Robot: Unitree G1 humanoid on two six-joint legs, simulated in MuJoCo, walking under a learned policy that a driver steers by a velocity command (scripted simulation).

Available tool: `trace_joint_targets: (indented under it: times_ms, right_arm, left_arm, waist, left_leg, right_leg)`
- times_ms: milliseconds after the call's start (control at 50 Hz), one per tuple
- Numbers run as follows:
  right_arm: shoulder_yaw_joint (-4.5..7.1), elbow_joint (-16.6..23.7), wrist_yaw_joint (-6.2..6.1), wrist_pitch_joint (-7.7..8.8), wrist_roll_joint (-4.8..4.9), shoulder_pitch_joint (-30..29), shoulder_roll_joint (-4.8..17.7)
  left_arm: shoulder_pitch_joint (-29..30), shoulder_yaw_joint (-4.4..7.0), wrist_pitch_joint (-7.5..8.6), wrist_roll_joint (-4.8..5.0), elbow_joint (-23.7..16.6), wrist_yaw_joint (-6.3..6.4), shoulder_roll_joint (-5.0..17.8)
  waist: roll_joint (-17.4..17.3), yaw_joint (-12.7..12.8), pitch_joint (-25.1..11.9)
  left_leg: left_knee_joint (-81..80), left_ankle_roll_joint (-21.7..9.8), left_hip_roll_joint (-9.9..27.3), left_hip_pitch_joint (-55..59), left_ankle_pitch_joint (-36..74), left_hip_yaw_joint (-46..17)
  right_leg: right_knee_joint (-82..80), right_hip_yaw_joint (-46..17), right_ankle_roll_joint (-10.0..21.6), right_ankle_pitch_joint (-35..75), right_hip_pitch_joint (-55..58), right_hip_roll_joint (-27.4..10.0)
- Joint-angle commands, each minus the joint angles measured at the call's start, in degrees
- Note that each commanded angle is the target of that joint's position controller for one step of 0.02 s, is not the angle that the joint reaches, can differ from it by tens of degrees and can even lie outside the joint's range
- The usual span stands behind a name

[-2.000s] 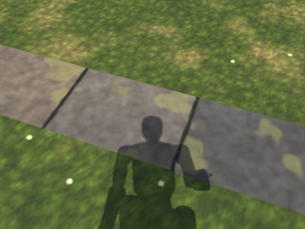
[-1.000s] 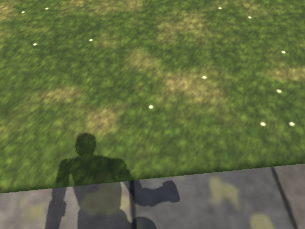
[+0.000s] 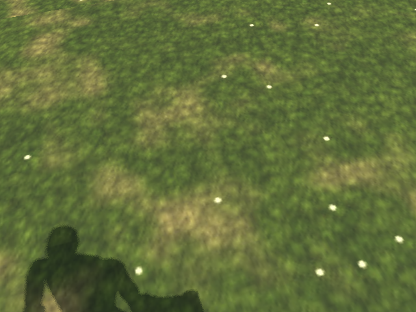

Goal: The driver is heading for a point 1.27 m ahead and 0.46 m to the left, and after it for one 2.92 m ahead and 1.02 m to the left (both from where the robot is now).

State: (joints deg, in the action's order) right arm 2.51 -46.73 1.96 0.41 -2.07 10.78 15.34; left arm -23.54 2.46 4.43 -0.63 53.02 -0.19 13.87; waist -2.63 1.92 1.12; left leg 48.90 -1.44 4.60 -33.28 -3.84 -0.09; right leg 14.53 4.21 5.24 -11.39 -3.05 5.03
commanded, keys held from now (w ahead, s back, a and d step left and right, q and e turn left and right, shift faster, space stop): w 0.88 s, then w+q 0.12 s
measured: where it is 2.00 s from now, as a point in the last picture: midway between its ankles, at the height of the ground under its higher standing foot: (172, 199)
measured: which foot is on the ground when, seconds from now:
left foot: up 0.00-0.42, down 0.44-0.92, up 0.94-1.00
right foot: down 0.00-0.44, up 0.46-0.88, down 0.90-1.00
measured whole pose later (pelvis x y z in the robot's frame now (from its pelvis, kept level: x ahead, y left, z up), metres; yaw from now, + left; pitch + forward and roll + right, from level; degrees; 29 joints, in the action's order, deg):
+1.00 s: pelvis +0.56 +0.11 -0.16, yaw +2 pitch +0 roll +1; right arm 3.1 -56.4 0.6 2.7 -0.7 22.9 12.5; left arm -5.6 1.8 4.3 -2.2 50.9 -0.7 11.9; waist -1.8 -2.4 1.5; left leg 56.7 -4.6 -0.6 -15.1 -24.2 1.4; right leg 30.2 6.6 3.8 -12.1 -18.7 -0.8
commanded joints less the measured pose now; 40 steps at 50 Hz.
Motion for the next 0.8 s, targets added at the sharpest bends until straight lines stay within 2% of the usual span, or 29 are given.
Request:
trace_joint_targets:
  times_ms: [20,80,140,160,200,220,260,280,300,320,340,360,400,420,440,460,480,500,520,540,560,580,600,620,640,660,700,740,800]
  right_arm:
    - [0.83,2.18,-0.24,0.25,-0.35,0.68,4.26]
    - [1.2,3.32,-0.04,0.37,-1.12,-2.92,5.0]
    - [1.27,3.77,0.05,0.72,-1.03,-3.34,5.08]
    - [1.76,4.91,0.26,1.02,-0.24,-6.96,5.22]
    - [2.03,6.6,0.43,1.8,-0.35,-10.12,5.63]
    - [3.12,8.56,0.0,2.38,0.16,-14.52,7.61]
    - [3.29,10.84,-0.4,3.88,0.65,-20.11,7.97]
    - [2.47,12.15,0.73,4.54,1.53,-22.46,6.94]
    - [1.0,11.18,2.21,4.62,1.26,-20.37,2.7]
    - [0.13,9.47,3.77,4.35,1.12,-17.51,-0.27]
    - [0.38,7.59,4.41,3.26,1.68,-13.54,0.16]
    - [0.76,4.96,3.87,2.52,2.01,-8.54,2.06]
    - [1.95,-1.81,1.31,2.3,0.38,6.64,6.07]
    - [2.89,-6.55,0.17,2.5,-1.37,18.94,8.62]
    - [4.1,-9.13,-0.09,2.21,-2.06,25.53,11.38]
    - [3.84,-8.16,1.02,3.12,-2.02,26.17,15.13]
    - [4.43,-6.52,1.5,2.6,0.25,26.12,15.21]
    - [4.09,-5.05,0.72,1.97,0.26,21.25,13.34]
    - [3.86,-3.62,-1.0,1.64,-0.29,13.26,12.85]
    - [2.93,-4.05,-2.1,1.7,0.27,12.39,9.46]
    - [2.14,-4.11,-2.46,2.35,0.9,11.27,8.3]
    - [1.9,-4.33,-1.68,3.36,0.24,10.36,7.6]
    - [1.44,-4.93,-1.21,4.41,0.27,7.48,6.22]
    - [1.41,-5.47,-1.28,5.11,0.49,5.69,6.39]
    - [1.33,-5.75,-1.28,5.43,0.93,5.95,5.92]
    - [1.15,-6.12,-1.26,5.59,1.16,6.35,5.27]
    - [0.93,-6.3,-1.07,5.48,1.89,7.44,3.63]
    - [1.18,-7.27,-1.07,4.96,2.49,11.75,4.03]
    - [1.42,-9.0,-1.04,4.02,1.56,16.94,4.28]
  left_arm:
    - [-1.14,1.48,1.04,-0.48,-2.05,0.11,7.35]
    - [-3.78,1.7,0.56,-1.09,-1.12,0.36,7.64]
    - [-3.86,2.08,-0.07,-1.28,-0.84,0.81,8.95]
    - [-6.34,2.15,0.27,-1.74,-0.26,0.73,9.3]
    - [-8.02,2.3,0.33,-2.0,0.71,1.06,9.49]
    - [-13.68,2.89,1.01,-2.37,3.44,2.42,10.38]
    - [-16.37,3.0,1.5,-2.95,4.12,3.74,10.75]
    - [-11.24,2.61,1.61,-3.46,2.37,4.22,9.4]
    - [-6.29,1.84,1.96,-2.61,1.82,4.1,7.87]
    - [-4.63,0.91,2.58,-0.83,1.79,3.85,5.57]
    - [-3.6,0.76,2.86,-0.04,1.84,3.82,6.09]
    - [-1.37,1.12,2.7,-0.57,1.52,3.94,7.48]
    - [-1.66,1.42,1.6,-0.59,2.09,3.36,8.94]
    - [-2.32,1.82,0.53,-0.12,3.04,3.15,9.65]
    - [-5.41,2.4,-0.11,0.62,5.2,3.19,8.26]
    - [-19.05,1.94,0.08,3.7,5.86,3.53,3.33]
    - [-15.91,1.19,1.1,4.04,4.34,4.25,3.77]
    - [-10.87,1.31,0.8,2.5,3.06,4.06,5.32]
    - [-6.22,0.65,-0.01,1.1,1.44,3.4,3.76]
    - [-1.2,0.26,-1.34,-1.46,0.9,2.46,3.67]
    - [0.94,0.34,-2.59,-2.85,0.08,1.41,3.49]
    - [2.38,-0.14,-3.96,-3.2,-0.17,0.65,2.45]
    - [6.49,0.07,-4.07,-2.03,-1.85,0.17,2.45]
    - [8.8,-0.1,-3.95,-1.86,-2.79,-0.34,1.91]
    - [10.32,-0.35,-3.54,-1.94,-3.78,-1.06,1.84]
    - [9.97,-0.68,-3.1,-2.0,-3.02,-1.38,1.13]
    - [11.02,-1.57,-2.47,-1.11,-2.7,-2.0,0.0]
    - [16.64,-1.7,-2.47,-0.51,-3.97,-2.14,0.52]
    - [24.0,-1.35,-2.55,-0.8,-6.25,-2.2,1.39]
  waist:
    - [4.97,-1.48,1.13]
    - [4.59,-0.12,2.97]
    - [5.04,0.17,3.79]
    - [6.46,2.72,4.98]
    - [6.87,4.25,6.96]
    - [8.77,6.8,8.36]
    - [5.73,9.63,10.67]
    - [0.2,8.0,13.08]
    - [1.06,6.54,10.7]
    - [-1.45,6.44,7.66]
    - [-0.21,4.8,6.41]
    - [0.15,2.41,6.07]
    - [0.17,-3.04,0.07]
    - [-2.19,-8.38,-5.57]
    - [-10.09,-12.37,-9.15]
    - [-18.94,-4.15,-19.48]
    - [-13.7,-7.15,-27.26]
    - [-4.28,-5.82,-22.33]
    - [-5.82,-3.2,-17.73]
    - [-2.36,-3.79,-12.09]
    - [-1.94,-2.46,-7.99]
    - [-0.62,-1.23,-3.9]
    - [-0.59,0.49,1.82]
    - [-2.07,2.09,4.33]
    - [-1.77,2.47,4.83]
    - [-3.67,2.66,3.16]
    - [-4.13,1.95,0.97]
    - [-1.59,-0.6,1.55]
    - [0.72,-3.74,5.51]
  left_leg:
    - [4.09,-1.13,0.33,-0.17,3.61,0.22]
    - [4.06,-2.11,0.68,-5.95,-0.88,0.02]
    - [1.9,-3.03,-0.19,-4.65,-5.41,0.97]
    - [-0.03,-2.7,-0.07,-10.84,-2.36,-0.18]
    - [-2.91,-2.47,0.36,-15.79,-5.89,-0.77]
    - [-2.45,-2.63,3.82,-28.16,-2.31,-9.0]
    - [-3.85,-0.77,3.56,-39.63,-7.45,-9.67]
    - [-16.86,0.79,4.13,-31.58,5.19,-7.0]
    - [-25.1,0.65,2.85,-13.86,18.29,-2.39]
    - [-26.94,-0.05,1.7,5.25,32.47,-0.15]
    - [-23.91,-0.26,1.08,14.64,37.39,-0.26]
    - [-23.85,-0.7,1.95,16.94,38.05,-1.0]
    - [-27.21,-0.93,0.16,25.37,36.44,1.93]
    - [-27.79,-0.98,-1.68,39.03,35.98,6.41]
    - [-26.21,-1.1,1.56,50.2,33.74,5.24]
    - [-3.45,-5.19,15.63,68.71,72.22,-7.25]
    - [-5.5,-8.52,20.95,69.91,65.78,-16.22]
    - [-15.59,-9.51,22.01,60.37,38.57,-20.2]
    - [-25.52,-12.77,23.07,48.72,5.71,-26.66]
    - [-29.93,-14.53,21.22,37.39,-5.08,-27.06]
    - [-31.73,-15.52,21.37,26.05,-6.14,-27.25]
    - [-33.47,-15.46,19.58,16.86,-10.6,-23.95]
    - [-36.37,-12.86,15.83,10.25,-12.28,-19.36]
    - [-38.18,-11.78,13.14,6.73,-8.27,-16.34]
    - [-40.29,-10.87,9.06,3.71,-4.75,-10.36]
    - [-39.38,-11.01,7.73,4.78,1.6,-7.03]
    - [-39.05,-10.52,6.76,9.07,8.42,-2.41]
    - [-40.81,-10.4,8.09,15.96,5.32,-3.35]
    - [-40.79,-10.31,9.56,24.46,-0.21,-4.51]
  right_leg:
    - [-2.79,-8.98,8.18,22.63,-1.56,-17.29]
    - [0.65,-10.64,9.34,23.64,4.99,-19.3]
    - [4.93,-10.47,8.95,28.88,7.08,-19.67]
    - [5.7,-12.12,9.2,22.97,12.14,-18.7]
    - [8.15,-14.28,9.09,22.78,17.02,-20.06]
    - [11.4,-19.27,8.8,16.99,28.01,-23.53]
    - [11.9,-21.38,8.5,16.22,34.37,-25.06]
    - [10.76,-16.63,6.37,9.73,23.35,-20.39]
    - [10.76,-11.82,5.16,2.51,10.11,-15.46]
    - [10.22,-8.53,3.54,-5.56,-3.52,-12.86]
    - [10.5,-8.25,3.37,-8.21,-10.18,-12.6]
    - [15.43,-7.59,2.89,-9.05,-10.39,-12.45]
    - [34.96,-5.72,2.19,0.34,-4.57,-10.01]
    - [53.23,-2.76,0.86,5.11,-7.63,-7.24]
    - [78.22,-1.2,-0.87,-20.39,-17.74,-1.64]
    - [103.6,-9.86,-3.51,-44.07,-35.74,1.0]
    - [105.6,-13.48,-2.76,-37.35,-43.45,-1.4]
    - [101.79,-9.96,-3.18,-28.71,-48.08,-3.99]
    - [97.95,-4.76,-3.57,-20.17,-50.86,-5.87]
    - [97.3,-3.51,-3.16,-19.0,-49.0,-7.82]
    - [92.1,-4.47,-2.81,-18.45,-44.18,-9.54]
    - [86.06,-6.31,-1.79,-16.41,-40.59,-10.99]
    - [73.91,-8.23,-1.63,-6.84,-39.96,-12.11]
    - [64.96,-8.11,-2.82,-1.36,-38.32,-12.41]
    - [52.97,-5.99,-3.46,4.8,-33.01,-12.28]
    - [46.37,-4.95,-3.73,9.28,-28.77,-11.88]
    - [34.84,-3.84,-3.16,14.02,-22.71,-11.29]
    - [28.84,-2.44,-2.64,13.95,-23.39,-10.6]
    - [22.01,-1.28,-1.99,9.08,-26.86,-9.91]
Velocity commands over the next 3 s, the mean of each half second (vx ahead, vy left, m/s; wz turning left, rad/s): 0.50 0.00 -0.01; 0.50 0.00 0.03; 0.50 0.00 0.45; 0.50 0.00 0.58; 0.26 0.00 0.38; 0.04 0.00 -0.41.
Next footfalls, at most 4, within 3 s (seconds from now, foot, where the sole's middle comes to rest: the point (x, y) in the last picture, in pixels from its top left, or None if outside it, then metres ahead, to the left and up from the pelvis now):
0.44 left None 0.44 0.23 -0.94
0.90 right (222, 291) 0.65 0.03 -0.94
1.42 left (167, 230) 0.90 0.26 -0.94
2.00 right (169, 160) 1.28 0.29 -0.94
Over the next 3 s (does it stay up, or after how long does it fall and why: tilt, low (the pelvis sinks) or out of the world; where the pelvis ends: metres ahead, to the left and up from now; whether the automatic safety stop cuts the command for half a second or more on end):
stays up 1.22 0.36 -0.16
